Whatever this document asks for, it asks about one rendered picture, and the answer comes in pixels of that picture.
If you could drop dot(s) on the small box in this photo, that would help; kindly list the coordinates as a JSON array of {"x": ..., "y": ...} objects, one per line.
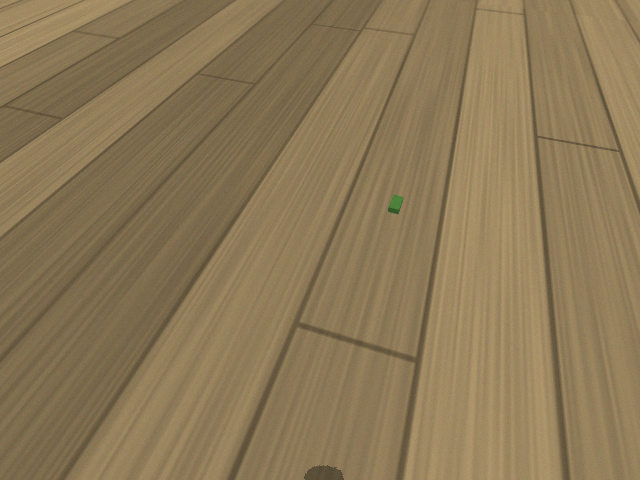
[{"x": 395, "y": 204}]

